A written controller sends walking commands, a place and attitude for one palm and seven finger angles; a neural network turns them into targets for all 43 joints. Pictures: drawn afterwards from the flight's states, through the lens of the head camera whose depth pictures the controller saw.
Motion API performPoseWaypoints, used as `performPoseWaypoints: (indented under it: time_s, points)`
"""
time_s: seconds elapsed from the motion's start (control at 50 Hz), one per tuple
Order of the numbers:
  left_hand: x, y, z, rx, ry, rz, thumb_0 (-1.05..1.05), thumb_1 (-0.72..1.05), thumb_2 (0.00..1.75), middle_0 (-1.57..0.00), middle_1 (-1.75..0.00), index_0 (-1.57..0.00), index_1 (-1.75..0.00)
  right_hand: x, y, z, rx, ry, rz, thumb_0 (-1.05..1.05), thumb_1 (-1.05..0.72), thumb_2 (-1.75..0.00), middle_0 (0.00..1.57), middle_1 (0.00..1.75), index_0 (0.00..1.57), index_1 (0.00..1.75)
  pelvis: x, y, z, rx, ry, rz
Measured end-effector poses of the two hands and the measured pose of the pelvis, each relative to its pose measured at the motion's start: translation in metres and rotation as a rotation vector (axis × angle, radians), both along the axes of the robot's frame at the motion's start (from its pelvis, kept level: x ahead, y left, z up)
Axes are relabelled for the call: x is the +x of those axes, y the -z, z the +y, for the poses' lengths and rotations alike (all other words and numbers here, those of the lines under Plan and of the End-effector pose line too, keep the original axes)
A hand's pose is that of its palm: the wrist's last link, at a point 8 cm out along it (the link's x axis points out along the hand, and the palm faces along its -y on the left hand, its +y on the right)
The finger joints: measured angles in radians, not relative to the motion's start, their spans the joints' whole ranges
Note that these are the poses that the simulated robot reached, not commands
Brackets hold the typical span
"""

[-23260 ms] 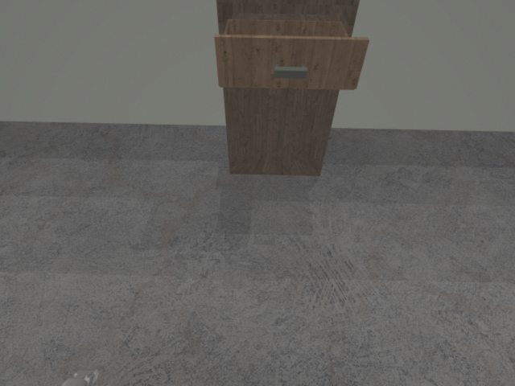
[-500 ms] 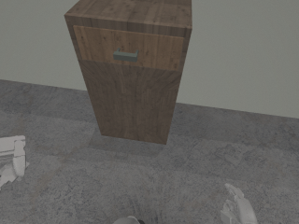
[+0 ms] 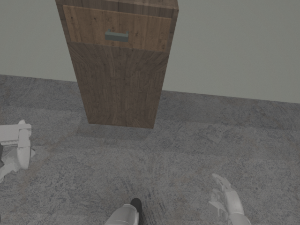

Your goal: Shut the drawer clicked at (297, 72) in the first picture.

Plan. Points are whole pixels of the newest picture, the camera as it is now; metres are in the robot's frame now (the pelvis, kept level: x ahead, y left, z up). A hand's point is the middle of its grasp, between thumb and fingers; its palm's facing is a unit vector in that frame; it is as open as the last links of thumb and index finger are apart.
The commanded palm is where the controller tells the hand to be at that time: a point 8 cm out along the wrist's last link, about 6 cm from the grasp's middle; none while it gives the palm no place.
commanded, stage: stop stepping back and stand still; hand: left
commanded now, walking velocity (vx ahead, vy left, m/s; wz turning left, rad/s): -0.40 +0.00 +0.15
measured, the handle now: (117, 34) +0.84 +0.26 +0.04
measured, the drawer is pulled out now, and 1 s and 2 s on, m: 0.00 0.00 0.00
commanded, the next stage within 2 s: none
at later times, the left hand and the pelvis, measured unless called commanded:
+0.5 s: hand out of the picture -0.02 +0.30 +0.21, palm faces +0.48 -0.83 -0.29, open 3.3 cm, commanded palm -0.10 +0.33 +0.20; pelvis -0.22 +0.04 +0.01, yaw +2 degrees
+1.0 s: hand out of the picture -0.13 +0.29 +0.20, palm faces +0.48 -0.79 -0.38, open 3.3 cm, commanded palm -0.20 +0.33 +0.20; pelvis -0.31 +0.04 +0.00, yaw +4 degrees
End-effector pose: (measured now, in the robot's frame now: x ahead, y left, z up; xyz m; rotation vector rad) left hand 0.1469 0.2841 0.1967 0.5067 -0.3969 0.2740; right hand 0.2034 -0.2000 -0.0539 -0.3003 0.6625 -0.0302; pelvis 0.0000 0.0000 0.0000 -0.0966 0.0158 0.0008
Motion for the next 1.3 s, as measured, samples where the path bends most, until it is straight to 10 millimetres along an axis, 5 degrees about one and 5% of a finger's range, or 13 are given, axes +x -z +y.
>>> performPoseWaypoints:
  time_s: [0.12,0.2,0.3,0.42,0.58,0.66,0.72,0.82,0.94,1.04,1.12,1.2,1.3]
  points:
    - [-0.021,-0.016,-0.001,0.019,0.101,-0.129,0.01,0.89,0.90,-1.40,-1.60,-1.41,-1.60,-0.079,0.001,-0.011,-0.004,0.096,-0.030,0.01,-0.90,-0.89,0.21,0.30,0.20,0.30,-0.051,0.008,0.005,-0.007,-0.023,-0.087]
    - [-0.083,-0.017,0.006,0.086,0.051,-0.064,0.01,0.89,0.90,-1.40,-1.60,-1.40,-1.60,-0.135,0.003,-0.018,0.007,0.119,-0.014,0.01,-0.90,-0.89,0.21,0.30,0.20,0.30,-0.096,0.012,0.006,0.023,-0.060,-0.106]
    - [-0.167,-0.021,0.028,0.061,-0.021,-0.077,0.01,0.89,0.90,-1.40,-1.60,-1.41,-1.60,-0.206,0.001,-0.019,-0.059,0.172,0.124,0.02,-0.90,-0.89,0.21,0.30,0.20,0.30,-0.123,-0.001,0.016,0.047,-0.037,-0.046]
    - [-0.202,-0.005,0.068,-0.092,-0.174,-0.170,0.01,0.89,0.90,-1.41,-1.60,-1.41,-1.60,-0.253,-0.004,0.000,-0.118,0.116,0.058,0.02,-0.90,-0.89,0.21,0.30,0.20,0.30,-0.186,0.001,0.041,0.056,-0.044,-0.063]
    - [-0.243,-0.036,0.032,-0.053,0.012,-0.075,0.01,0.90,0.90,-1.40,-1.60,-1.41,-1.60,-0.313,-0.027,0.039,0.065,0.124,0.006,0.02,-0.90,-0.89,0.21,0.30,0.20,0.30,-0.235,-0.032,0.040,0.031,-0.033,-0.075]
    - [-0.280,-0.048,0.031,0.054,-0.033,-0.010,0.01,0.89,0.90,-1.40,-1.60,-1.41,-1.60,-0.324,-0.025,0.038,0.079,0.107,0.015,0.02,-0.90,-0.89,0.21,0.30,0.20,0.30,-0.251,-0.037,0.035,0.021,-0.067,-0.040]
    - [-0.309,-0.040,0.037,0.156,-0.119,-0.016,0.01,0.89,0.90,-1.40,-1.60,-1.41,-1.60,-0.320,0.000,0.028,0.068,0.049,0.001,0.01,-0.90,-0.89,0.21,0.30,0.20,0.30,-0.274,-0.009,0.029,0.097,-0.077,-0.009]
    - [-0.336,-0.023,0.058,0.031,-0.229,-0.049,0.01,0.89,0.90,-1.41,-1.60,-1.41,-1.60,-0.329,0.017,0.015,0.014,0.051,0.077,0.02,-0.90,-0.89,0.21,0.30,0.20,0.30,-0.293,-0.003,0.036,0.072,-0.074,-0.010]
    - [-0.328,0.001,0.055,-0.089,-0.208,-0.053,0.01,0.89,0.90,-1.41,-1.60,-1.41,-1.60,-0.339,0.006,0.015,-0.027,0.091,-0.031,0.02,-0.90,-0.89,0.21,0.30,0.20,0.30,-0.306,0.003,0.047,0.126,-0.076,-0.039]
    - [-0.318,-0.027,0.032,0.045,-0.108,-0.036,0.01,0.89,0.90,-1.41,-1.60,-1.41,-1.60,-0.358,0.006,0.027,0.081,0.091,-0.016,0.02,-0.90,-0.89,0.20,0.30,0.20,0.30,-0.311,-0.009,0.034,0.125,-0.087,-0.056]
    - [-0.326,-0.038,0.020,0.186,-0.118,0.010,0.01,0.89,0.90,-1.40,-1.60,-1.41,-1.60,-0.365,0.029,0.023,0.129,0.078,0.059,0.01,-0.90,-0.89,0.21,0.30,0.20,0.30,-0.310,-0.002,0.023,0.126,-0.108,-0.037]
    - [-0.335,-0.025,0.028,0.135,-0.190,0.117,0.01,0.89,0.90,-1.40,-1.60,-1.41,-1.60,-0.368,0.043,0.008,0.101,0.080,0.185,0.01,-0.90,-0.89,0.21,0.30,0.20,0.30,-0.309,-0.009,0.023,0.124,-0.113,-0.045]
    - [-0.336,-0.007,0.043,0.023,-0.294,0.240,0.01,0.89,0.90,-1.40,-1.60,-1.41,-1.60,-0.361,0.026,-0.005,0.049,0.102,0.200,0.02,-0.90,-0.89,0.21,0.30,0.20,0.30,-0.296,-0.026,0.026,0.139,-0.110,-0.010]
